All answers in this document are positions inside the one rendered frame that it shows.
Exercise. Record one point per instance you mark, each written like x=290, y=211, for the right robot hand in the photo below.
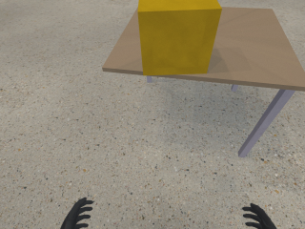
x=264, y=221

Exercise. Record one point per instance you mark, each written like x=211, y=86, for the table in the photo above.
x=250, y=49

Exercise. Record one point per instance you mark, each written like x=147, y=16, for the carton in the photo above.
x=177, y=36

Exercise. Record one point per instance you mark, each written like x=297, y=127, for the left robot hand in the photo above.
x=73, y=216

